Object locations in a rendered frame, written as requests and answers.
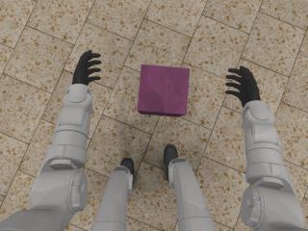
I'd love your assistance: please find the right robot hand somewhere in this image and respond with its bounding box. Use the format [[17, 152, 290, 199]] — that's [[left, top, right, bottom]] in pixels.
[[225, 65, 261, 107]]

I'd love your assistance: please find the left robot hand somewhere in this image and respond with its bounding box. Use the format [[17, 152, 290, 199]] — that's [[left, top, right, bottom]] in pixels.
[[72, 50, 102, 86]]

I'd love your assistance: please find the carton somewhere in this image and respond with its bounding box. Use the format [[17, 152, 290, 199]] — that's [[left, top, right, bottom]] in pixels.
[[137, 64, 190, 117]]

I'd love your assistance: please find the right robot forearm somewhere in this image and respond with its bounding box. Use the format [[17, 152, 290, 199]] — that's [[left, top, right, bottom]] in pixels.
[[242, 100, 304, 228]]

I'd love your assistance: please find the left robot forearm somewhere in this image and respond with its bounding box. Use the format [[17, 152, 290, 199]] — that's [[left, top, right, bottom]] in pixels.
[[30, 84, 93, 207]]

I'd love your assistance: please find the robot left shin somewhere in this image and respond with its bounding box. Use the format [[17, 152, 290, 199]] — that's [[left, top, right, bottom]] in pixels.
[[109, 166, 130, 178]]

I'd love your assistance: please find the right robot upper arm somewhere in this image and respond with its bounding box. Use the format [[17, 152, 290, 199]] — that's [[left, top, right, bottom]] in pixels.
[[240, 185, 308, 231]]

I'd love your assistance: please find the robot right thigh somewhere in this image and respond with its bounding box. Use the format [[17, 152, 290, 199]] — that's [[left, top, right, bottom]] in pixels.
[[167, 162, 217, 231]]

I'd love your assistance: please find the left robot upper arm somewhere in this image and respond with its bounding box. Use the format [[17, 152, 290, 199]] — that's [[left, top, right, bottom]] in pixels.
[[0, 169, 89, 231]]

